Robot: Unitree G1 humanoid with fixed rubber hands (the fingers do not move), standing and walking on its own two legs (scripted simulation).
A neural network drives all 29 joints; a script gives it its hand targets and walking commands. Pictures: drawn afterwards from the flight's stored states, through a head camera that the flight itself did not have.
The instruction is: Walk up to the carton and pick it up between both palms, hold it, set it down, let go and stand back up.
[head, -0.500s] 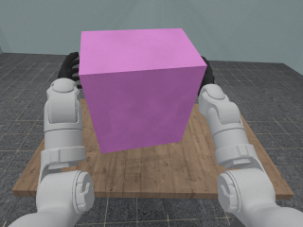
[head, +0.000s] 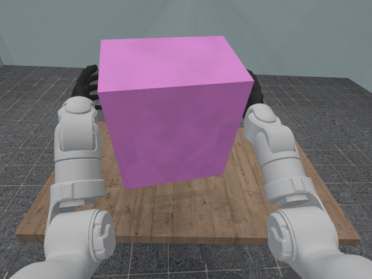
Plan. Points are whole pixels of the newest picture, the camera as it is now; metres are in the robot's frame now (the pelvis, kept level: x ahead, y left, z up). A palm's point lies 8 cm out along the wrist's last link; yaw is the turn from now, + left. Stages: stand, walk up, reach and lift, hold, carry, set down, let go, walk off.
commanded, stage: hold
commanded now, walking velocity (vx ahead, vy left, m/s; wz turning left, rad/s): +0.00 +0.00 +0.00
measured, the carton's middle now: (170, 117) +0.40 +0.03 +0.20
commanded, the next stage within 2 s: none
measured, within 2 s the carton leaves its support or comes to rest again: neither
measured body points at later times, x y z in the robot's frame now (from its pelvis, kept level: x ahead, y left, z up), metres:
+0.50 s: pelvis +0.00 +0.00 +0.00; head -0.08 +0.03 +0.44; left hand +0.37 +0.20 +0.26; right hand +0.38 -0.13 +0.26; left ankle +0.00 +0.13 -0.75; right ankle +0.04 -0.13 -0.75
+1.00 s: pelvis +0.00 +0.00 +0.00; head -0.08 +0.03 +0.44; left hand +0.37 +0.20 +0.26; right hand +0.38 -0.13 +0.26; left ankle +0.00 +0.13 -0.75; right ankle +0.04 -0.13 -0.75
